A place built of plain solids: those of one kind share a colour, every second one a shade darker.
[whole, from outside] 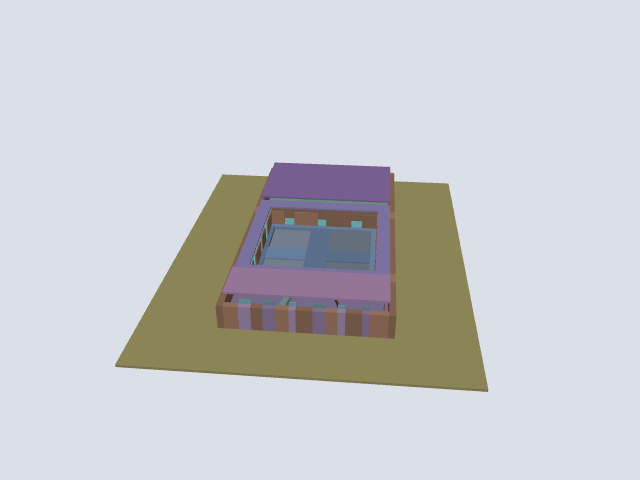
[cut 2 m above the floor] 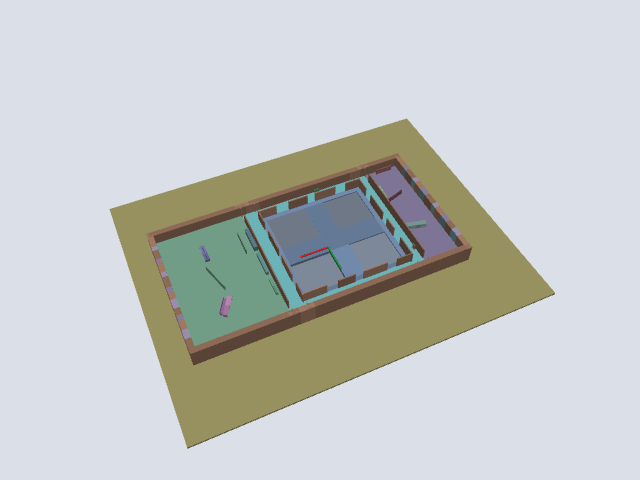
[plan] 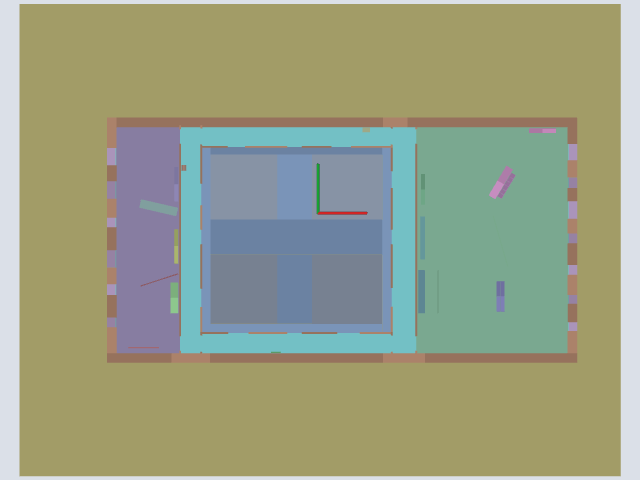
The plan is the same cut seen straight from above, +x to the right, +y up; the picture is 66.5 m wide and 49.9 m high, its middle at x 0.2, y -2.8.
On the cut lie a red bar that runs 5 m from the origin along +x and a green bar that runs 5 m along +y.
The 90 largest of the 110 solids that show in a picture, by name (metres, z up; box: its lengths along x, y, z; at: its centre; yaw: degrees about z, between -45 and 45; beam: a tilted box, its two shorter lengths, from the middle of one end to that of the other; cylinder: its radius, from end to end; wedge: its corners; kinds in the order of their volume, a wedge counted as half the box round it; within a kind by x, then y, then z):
{
 "ground_under_all_1": {"box": [62.52, 49.11, 0.4], "at": [0.22, -2.82, -1.55]},
 "wall_1": {"box": [1.0, 3.7, 4.0], "at": [-21.44, -13.72, 0.6]},
 "wall_2": {"box": [1.0, 2.36, 4.0], "at": [-21.44, -9.69, 0.6]},
 "wall_3": {"box": [1.0, 1.74, 4.0], "at": [-21.44, -6.54, 0.6]},
 "wall_4": {"box": [1.0, 2.39, 4.0], "at": [-21.44, -2.67, 0.6]},
 "wall_5": {"box": [1.0, 1.98, 4.0], "at": [-21.44, 0.51, 0.6]},
 "wall_6": {"box": [1.0, 1.67, 4.0], "at": [-21.44, 4.13, 0.6]},
 "wall_7": {"box": [1.0, 3.16, 4.0], "at": [-21.44, 8.35, 0.6]},
 "wall_8": {"box": [8.5, 1.0, 4.0], "at": [-17.69, -15.07, 0.6]},
 "wall_9": {"box": [8.5, 1.0, 4.0], "at": [-17.69, 9.43, 0.6]},
 "wall_10": {"box": [0.2, 20.02, 4.0], "at": [-14.34, -2.81, 0.6]},
 "wall_11": {"box": [4.0, 1.0, 4.0], "at": [-13.24, -15.07, 0.6]},
 "wall_12": {"box": [4.0, 1.0, 4.0], "at": [-13.24, 9.43, 0.6]},
 "wall_13": {"box": [0.2, 2.95, 4.0], "at": [-12.14, -11.24, 0.6]},
 "wall_14": {"box": [0.2, 2.8, 4.0], "at": [-12.14, -11.17, 0.6]},
 "wall_15": {"box": [0.2, 4.62, 4.0], "at": [-12.14, -5.56, 0.6]},
 "wall_16": {"box": [0.2, 2.55, 4.0], "at": [-12.14, -0.47, 0.6]},
 "wall_17": {"box": [0.2, 4.08, 4.0], "at": [-12.14, 5.09, 0.6]},
 "wall_18": {"box": [2.85, 0.2, 4.0], "at": [-10.82, 6.88, 0.6]},
 "wall_19": {"box": [2.9, 0.2, 4.0], "at": [-10.79, -12.47, 0.6]},
 "wall_20": {"box": [4.4, 0.2, 4.0], "at": [-5.39, 6.88, 0.6]},
 "wall_21": {"box": [4.05, 0.2, 4.0], "at": [-5.22, -12.47, 0.6]},
 "wall_22": {"box": [21.6, 1.0, 4.0], "at": [-2.24, -15.07, 0.6]},
 "wall_23": {"box": [21.6, 1.0, 4.0], "at": [-2.24, 9.43, 0.6]},
 "wall_24": {"box": [3.1, 0.2, 4.0], "at": [-0.14, 6.88, 0.6]},
 "wall_25": {"box": [3.67, 0.2, 4.0], "at": [0.15, -12.47, 0.6]},
 "wall_26": {"box": [4.35, 0.2, 4.0], "at": [5.58, 6.88, 0.6]},
 "wall_27": {"box": [3.43, 0.2, 4.0], "at": [6.05, -12.47, 0.6]},
 "wall_28": {"box": [0.2, 2.98, 4.0], "at": [7.66, -11.23, 0.6]},
 "wall_29": {"box": [0.2, 2.83, 4.0], "at": [7.66, -11.16, 0.6]},
 "wall_30": {"box": [0.2, 4.55, 4.0], "at": [7.66, -5.52, 0.6]},
 "wall_31": {"box": [0.2, 4.35, 4.0], "at": [7.66, 0.43, 0.6]},
 "wall_32": {"box": [0.2, 4.35, 4.0], "at": [7.66, 0.43, 0.6]},
 "wall_33": {"box": [0.2, 2.63, 4.0], "at": [7.66, 5.67, 0.6]},
 "wall_34": {"box": [0.2, 2.77, 4.0], "at": [7.66, 5.74, 0.6]},
 "wall_35": {"box": [4.35, 1.0, 4.0], "at": [8.93, -15.07, 0.6]},
 "wall_36": {"box": [4.35, 1.0, 4.0], "at": [8.93, 9.43, 0.6]},
 "wall_37": {"box": [0.2, 20.02, 4.0], "at": [10.21, -2.81, 0.6]},
 "wall_38": {"box": [17.64, 1.0, 4.0], "at": [18.12, -15.07, 0.6]},
 "wall_39": {"box": [17.64, 1.0, 4.0], "at": [18.12, 9.43, 0.6]},
 "wall_40": {"box": [1.0, 3.31, 4.0], "at": [26.44, -13.92, 0.6]},
 "wall_41": {"box": [1.0, 1.94, 4.0], "at": [26.44, -10.39, 0.6]},
 "wall_42": {"box": [1.0, 2.12, 4.0], "at": [26.44, -7.46, 0.6]},
 "wall_43": {"box": [1.0, 2.27, 4.0], "at": [26.44, -4.26, 0.6]},
 "wall_44": {"box": [1.0, 1.55, 4.0], "at": [26.44, -1.35, 0.6]},
 "wall_45": {"box": [1.0, 1.39, 4.0], "at": [26.44, 1.92, 0.6]},
 "wall_46": {"box": [1.0, 1.78, 4.0], "at": [26.44, 4.6, 0.6]},
 "wall_47": {"box": [1.0, 2.74, 4.0], "at": [26.44, 8.56, 0.6]},
 "floor_refectory_1": {"box": [15.84, 23.7, 1.4], "at": [18.12, -2.82, -0.7]},
 "floor_corr_1": {"box": [2.2, 23.7, 1.4], "at": [-13.24, -2.82, -0.7]},
 "floor_corr_2": {"box": [19.8, 2.2, 1.4], "at": [-2.24, -13.57, -0.7]},
 "floor_corr_3": {"box": [19.8, 2.15, 1.4], "at": [-2.24, 7.96, -0.7]},
 "floor_corr_4": {"box": [2.55, 23.7, 1.4], "at": [8.93, -2.82, -0.7]},
 "floor_gang_1": {"box": [0.95, 19.35, 1.4], "at": [-11.67, -2.79, -0.7]},
 "floor_gang_2": {"box": [3.6, 7.2, 1.4], "at": [-2.44, -7.92, -0.7]},
 "floor_gang_3": {"box": [3.6, 6.75, 1.4], "at": [-2.44, 2.71, -0.7]},
 "floor_gang_4": {"box": [17.85, 0.95, 1.4], "at": [-2.27, -11.99, -0.7]},
 "floor_gang_5": {"box": [17.85, 3.65, 1.4], "at": [-2.27, -2.5, -0.7]},
 "floor_gang_6": {"box": [17.85, 0.8, 1.4], "at": [-2.27, 6.48, -0.7]},
 "floor_gang_7": {"box": [1.0, 19.35, 1.4], "at": [7.16, -2.79, -0.7]},
 "step_tier_1": {"box": [6.95, 7.2, 1.21], "at": [-7.72, -7.92, -0.8]},
 "step_tier_2": {"box": [6.95, 6.75, 1.16], "at": [-7.72, 2.71, -0.82]},
 "step_tier_3": {"box": [7.3, 7.2, 1.4], "at": [3.01, -7.92, -0.7]},
 "step_tier_4": {"box": [7.3, 6.75, 0.81], "at": [3.01, 2.71, -0.99]},
 "floor_breakhall_1": {"box": [6.7, 23.7, 1.4], "at": [-17.69, -2.82, -0.7]},
 "ceil_refectory_1": {"box": [15.84, 23.7, 0.3], "at": [18.12, -2.82, 4.15]},
 "ceil_corr_1": {"box": [2.2, 23.7, 0.3], "at": [-13.24, -2.82, 3.4]},
 "ceil_corr_2": {"box": [19.8, 2.2, 0.3], "at": [-2.24, -13.57, 3.4]},
 "ceil_corr_3": {"box": [19.8, 2.15, 0.3], "at": [-2.24, 7.96, 3.4]},
 "ceil_corr_4": {"box": [2.55, 23.7, 0.3], "at": [8.93, -2.82, 3.4]},
 "wall_mass_1": {"box": [0.85, 1.0, 4.0], "at": [-21.52, -11.37, 0.6]},
 "wall_mass_2": {"box": [0.85, 1.1, 4.0], "at": [-21.52, -7.96, 0.6]},
 "wall_mass_3": {"box": [0.85, 1.8, 4.0], "at": [-21.52, -4.77, 0.6]},
 "wall_mass_4": {"box": [0.85, 1.0, 4.0], "at": [-21.52, -0.98, 0.6]},
 "wall_mass_5": {"box": [0.85, 1.8, 4.0], "at": [-21.52, 2.4, 0.6]},
 "wall_mass_6": {"box": [0.85, 1.8, 4.0], "at": [-21.52, 5.87, 0.6]},
 "wall_mass_7": {"box": [0.85, 0.9, 4.0], "at": [26.52, -11.81, 0.6]},
 "wall_mass_8": {"box": [0.85, 0.9, 4.0], "at": [26.52, -8.97, 0.6]},
 "wall_mass_9": {"box": [0.85, 1.0, 4.0], "at": [26.52, -5.9, 0.6]},
 "wall_mass_10": {"box": [0.85, 1.0, 4.0], "at": [26.52, -2.63, 0.6]},
 "wall_mass_11": {"box": [0.85, 1.8, 4.0], "at": [26.52, 0.32, 0.6]},
 "wall_mass_12": {"box": [0.85, 1.1, 4.0], "at": [26.52, 3.16, 0.6]},
 "wall_mass_13": {"box": [0.85, 1.7, 4.0], "at": [26.52, 6.34, 0.6]},
 "ceil_breakhall_1": {"box": [6.7, 23.7, 0.3], "at": [-17.69, -2.82, 4.25]},
 "door_leaf_1": {"box": [0.12, 1.8, 4.67], "at": [-21.03, -4.77, 0.94]},
 "door_leaf_2": {"box": [0.12, 1.8, 4.67], "at": [-21.03, 2.4, 0.94]},
 "door_leaf_3": {"box": [0.12, 1.8, 4.67], "at": [-21.03, 5.87, 0.94]},
 "rail_bars_ref_1": {"box": [0.12, 4.49, 2.4], "at": [12.47, -8.18, -0.2]},
 "rail_bars_ref_2": {"box": [0.12, 5.5, 2.4], "at": [18.96, -2.92, -0.2], "yaw": 16.0},
 "rail_bars_1": {"box": [4.1, 0.12, 2.45], "at": [-16.51, -6.95, -0.17], "yaw": 18.0}
}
